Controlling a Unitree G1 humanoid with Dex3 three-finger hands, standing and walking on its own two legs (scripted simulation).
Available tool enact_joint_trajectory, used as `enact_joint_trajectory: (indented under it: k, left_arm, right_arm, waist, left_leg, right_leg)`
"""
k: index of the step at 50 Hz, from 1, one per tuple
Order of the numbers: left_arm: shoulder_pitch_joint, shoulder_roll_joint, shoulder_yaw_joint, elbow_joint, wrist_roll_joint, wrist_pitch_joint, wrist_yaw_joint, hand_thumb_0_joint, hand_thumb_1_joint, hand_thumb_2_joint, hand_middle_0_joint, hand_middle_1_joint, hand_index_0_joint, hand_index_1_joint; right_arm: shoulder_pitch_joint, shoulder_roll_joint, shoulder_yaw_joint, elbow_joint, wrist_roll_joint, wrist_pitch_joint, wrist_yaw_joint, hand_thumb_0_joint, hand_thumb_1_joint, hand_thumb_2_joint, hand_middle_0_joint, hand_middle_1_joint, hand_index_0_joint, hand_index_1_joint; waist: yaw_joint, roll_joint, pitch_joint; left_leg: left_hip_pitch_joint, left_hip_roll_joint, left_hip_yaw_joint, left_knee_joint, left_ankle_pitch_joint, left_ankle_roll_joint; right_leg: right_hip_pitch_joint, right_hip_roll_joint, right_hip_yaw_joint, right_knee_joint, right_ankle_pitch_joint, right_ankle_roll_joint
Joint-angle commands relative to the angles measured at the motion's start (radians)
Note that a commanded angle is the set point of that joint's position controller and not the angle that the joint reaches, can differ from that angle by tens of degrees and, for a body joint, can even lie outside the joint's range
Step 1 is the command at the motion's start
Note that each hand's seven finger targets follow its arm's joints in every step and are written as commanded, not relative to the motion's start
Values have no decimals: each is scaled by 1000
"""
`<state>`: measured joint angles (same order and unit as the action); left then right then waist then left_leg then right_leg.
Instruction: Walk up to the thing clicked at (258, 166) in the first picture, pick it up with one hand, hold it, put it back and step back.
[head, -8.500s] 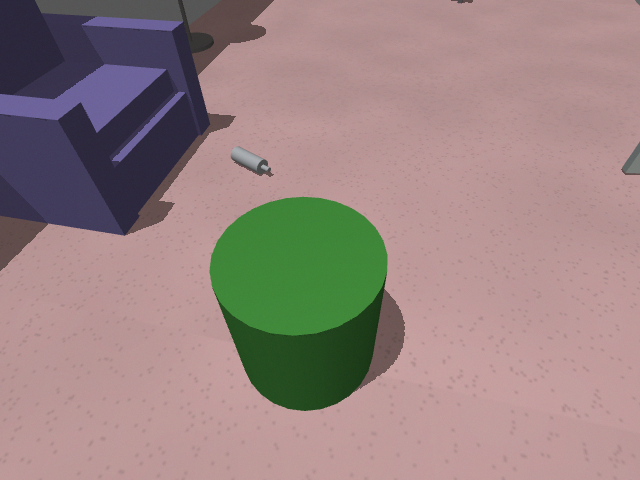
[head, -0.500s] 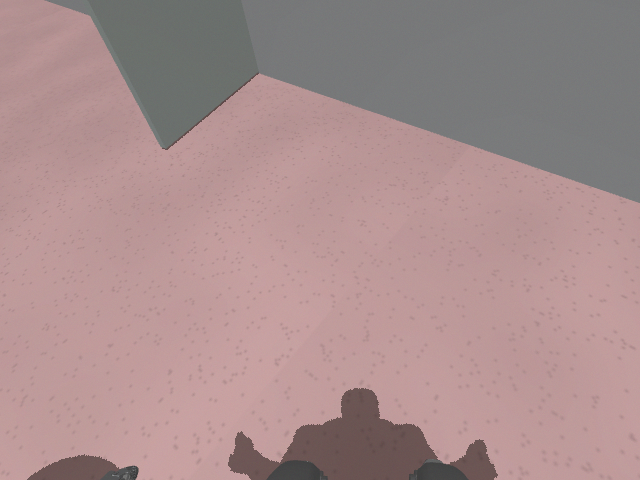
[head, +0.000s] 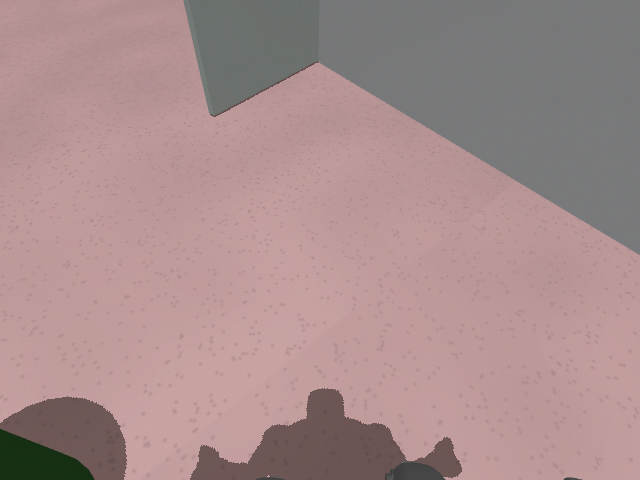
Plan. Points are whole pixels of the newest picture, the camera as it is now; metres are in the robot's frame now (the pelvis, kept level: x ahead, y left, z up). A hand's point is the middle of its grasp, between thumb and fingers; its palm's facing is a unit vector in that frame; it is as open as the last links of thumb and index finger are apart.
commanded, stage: walk up
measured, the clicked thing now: out of the picture +0.40 +1.79 -0.71
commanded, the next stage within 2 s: stand in 0.72 s
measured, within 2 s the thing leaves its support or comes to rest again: neither
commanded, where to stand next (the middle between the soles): +0.05 -0.01 m, yaw -1 degrees
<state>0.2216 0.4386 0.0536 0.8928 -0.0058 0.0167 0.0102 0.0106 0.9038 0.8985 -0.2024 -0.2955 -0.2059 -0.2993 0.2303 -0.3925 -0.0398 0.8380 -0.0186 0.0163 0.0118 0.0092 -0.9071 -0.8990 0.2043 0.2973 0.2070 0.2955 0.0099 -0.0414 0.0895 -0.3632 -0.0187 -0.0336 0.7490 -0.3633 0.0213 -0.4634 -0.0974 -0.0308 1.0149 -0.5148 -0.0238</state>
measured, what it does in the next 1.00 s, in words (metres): steps on the spot: right foot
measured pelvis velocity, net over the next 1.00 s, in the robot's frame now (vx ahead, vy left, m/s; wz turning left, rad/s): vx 0.00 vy -0.01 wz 0.01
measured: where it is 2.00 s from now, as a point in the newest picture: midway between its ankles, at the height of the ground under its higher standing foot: outside the picture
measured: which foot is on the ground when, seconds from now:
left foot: down 0.00-1.00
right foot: up 0.00-0.10, down 0.12-1.00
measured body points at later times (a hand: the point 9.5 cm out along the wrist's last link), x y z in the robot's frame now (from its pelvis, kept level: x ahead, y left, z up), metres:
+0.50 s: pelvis -0.01 +0.00 +0.02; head +0.00 +0.01 +0.47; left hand +0.07 +0.31 -0.11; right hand +0.10 -0.29 -0.10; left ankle +0.02 +0.11 -0.71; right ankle +0.00 -0.14 -0.71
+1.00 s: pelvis +0.00 -0.01 +0.03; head +0.01 -0.01 +0.48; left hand +0.08 +0.29 -0.10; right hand +0.10 -0.31 -0.09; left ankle +0.02 +0.11 -0.71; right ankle +0.00 -0.14 -0.71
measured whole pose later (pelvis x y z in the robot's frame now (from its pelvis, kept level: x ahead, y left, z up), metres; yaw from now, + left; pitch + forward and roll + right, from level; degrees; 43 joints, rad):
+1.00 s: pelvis +0.00 -0.01 +0.03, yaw +0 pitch -3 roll +0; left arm 0.09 0.36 0.00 1.15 0.00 -0.02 -0.01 0.01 0.90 0.90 -0.20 -0.30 -0.21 -0.30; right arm 0.07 -0.35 0.00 1.13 0.00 -0.01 0.01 0.01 -0.91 -0.90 0.20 0.30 0.21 0.30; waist 0.00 0.00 0.05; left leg -0.15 0.01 -0.04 0.35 -0.16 -0.01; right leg -0.10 -0.03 -0.05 0.33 -0.19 0.02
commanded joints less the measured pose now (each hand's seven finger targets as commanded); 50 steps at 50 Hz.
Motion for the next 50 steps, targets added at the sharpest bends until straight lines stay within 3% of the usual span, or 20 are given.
enact_joint_trajectory:
  k: [1,2,4,5,6,7,8,9,10,11,12,13,14,15,18,22,28,33,38,50]
  left_arm:
    - [38,146,43,-35,2,-35,14,0,900,900,-200,-300,-200,-300]
    - [25,146,42,-35,6,-39,13,0,900,900,-200,-300,-200,-300]
    - [27,143,37,-21,14,-45,13,0,900,900,-200,-300,-200,-300]
    - [46,131,34,-8,12,-50,14,0,900,900,-200,-300,-200,-300]
    - [55,156,37,3,22,-59,18,0,900,900,-200,-300,-200,-300]
    - [56,198,44,4,34,-70,23,0,900,900,-200,-300,-200,-300]
    - [3,244,48,-6,36,-75,21,0,900,900,-200,-300,-200,-300]
    - [-87,269,46,-18,34,-69,11,0,900,900,-200,-300,-200,-300]
    - [-153,224,30,-31,28,-65,5,0,900,900,-200,-300,-200,-300]
    - [-130,172,13,-25,19,-61,1,0,900,900,-200,-300,-200,-300]
    - [-114,145,5,-16,11,-59,-1,0,900,900,-200,-300,-200,-300]
    - [-81,145,5,7,12,-57,-1,0,900,900,-200,-300,-200,-300]
    - [-53,144,6,31,15,-59,-2,0,900,900,-200,-300,-200,-300]
    - [-42,147,5,49,17,-64,-3,0,900,900,-200,-300,-200,-300]
    - [-111,167,7,54,13,-71,-5,0,900,900,-200,-300,-200,-300]
    - [-116,141,-8,86,6,-63,-6,0,900,900,-200,-300,-200,-300]
    - [-155,144,-11,126,8,-59,-11,0,900,900,-200,-300,-200,-300]
    - [-162,145,-10,159,10,-64,-8,0,900,900,-200,-300,-200,-300]
    - [-173,137,-17,181,9,-60,-4,0,900,900,-200,-300,-200,-300]
    - [-179,131,-17,203,14,-58,-3,0,900,900,-200,-300,-200,-300]
  right_arm:
    - [-29,-264,-67,-47,6,-41,-26,0,-900,-900,200,300,200,300]
    - [-21,-260,-65,-49,5,-40,-26,0,-900,-900,200,300,200,300]
    - [-25,-257,-60,-49,10,-38,-28,0,-900,-900,200,300,200,300]
    - [-50,-256,-54,-47,15,-35,-28,0,-900,-900,200,300,200,300]
    - [-68,-230,-43,-50,23,-33,-26,0,-900,-900,200,300,200,300]
    - [-75,-182,-29,-54,35,-37,-25,0,-900,-900,200,300,200,300]
    - [-88,-166,-25,-50,33,-36,-22,0,-900,-900,200,300,200,300]
    - [-46,-190,-38,-10,26,-34,-31,0,-900,-900,200,300,200,300]
    - [13,-199,-43,31,18,-39,-32,0,-900,-900,200,300,200,300]
    - [-4,-217,-45,37,16,-49,-28,0,-900,-900,200,300,200,300]
    - [-77,-240,-46,30,15,-58,-21,0,-900,-900,200,300,200,300]
    - [-111,-242,-42,25,14,-59,-16,0,-900,-900,200,300,200,300]
    - [-126,-236,-35,29,16,-60,-13,0,-900,-900,200,300,200,300]
    - [-148,-227,-28,35,16,-60,-11,0,-900,-900,200,300,200,300]
    - [-133,-191,-14,77,17,-56,-10,0,-900,-900,200,300,200,300]
    - [-169,-196,-8,112,16,-57,-7,0,-900,-900,200,300,200,300]
    - [-181,-187,0,163,14,-56,-6,0,-900,-900,200,300,200,300]
    - [-189,-179,0,193,17,-57,-9,0,-900,-900,200,300,200,300]
    - [-197,-177,-2,216,12,-57,-12,0,-900,-900,200,300,200,300]
    - [-218,-175,-4,239,14,-47,-13,0,-900,-900,200,300,200,300]
  waist:
    - [1,252,-116]
    - [-7,242,-129]
    - [-4,215,-131]
    - [18,203,-136]
    - [31,158,-145]
    - [36,46,-182]
    - [13,-33,-140]
    - [-25,-102,-121]
    - [-74,-84,-106]
    - [-64,6,-97]
    - [-27,61,-90]
    - [1,54,-103]
    - [18,34,-119]
    - [26,25,-100]
    - [-10,15,-69]
    - [6,90,-85]
    - [2,83,-88]
    - [-1,64,-142]
    - [-4,54,-130]
    - [-10,49,-119]
  left_leg:
    - [115,218,-259,-216,485,178]
    - [118,217,-251,-201,511,179]
    - [88,201,-222,-176,454,167]
    - [74,189,-199,-143,427,153]
    - [14,177,-188,-114,399,117]
    - [-37,133,-152,-34,343,65]
    - [-81,30,-72,-7,168,21]
    - [51,29,-13,-2,-83,14]
    - [173,49,-44,-79,-62,20]
    - [192,80,-124,-229,60,36]
    - [137,139,-226,-275,156,73]
    - [117,192,-284,-290,156,113]
    - [92,209,-281,-295,121,123]
    - [41,185,-238,-286,123,103]
    - [61,85,-114,-280,173,31]
    - [90,121,-161,-362,113,39]
    - [94,117,-153,-439,76,16]
    - [186,115,-109,-398,304,9]
    - [213,139,-111,-421,401,3]
    - [228,139,-91,-451,332,-8]
  right_leg:
    - [47,13,6,-170,22,6]
    - [81,27,4,-217,10,8]
    - [166,61,-14,-349,60,2]
    - [226,78,-24,-480,160,-3]
    - [313,49,25,-529,277,-15]
    - [379,-60,173,-569,380,-59]
    - [322,-170,319,-598,364,-124]
    - [170,-250,352,-584,337,-191]
    - [75,-224,295,-547,341,-161]
    - [69,-125,164,-497,329,-85]
    - [113,-16,69,-443,312,-22]
    - [146,19,39,-416,251,-3]
    - [198,23,49,-454,183,-8]
    - [247,11,69,-519,176,-16]
    - [251,-57,131,-584,281,-40]
    - [276,-19,71,-600,246,-17]
    - [334,-25,70,-661,255,-7]
    - [369,-44,71,-698,386,-1]
    - [383,-46,71,-701,441,13]
    - [382,-47,78,-746,419,20]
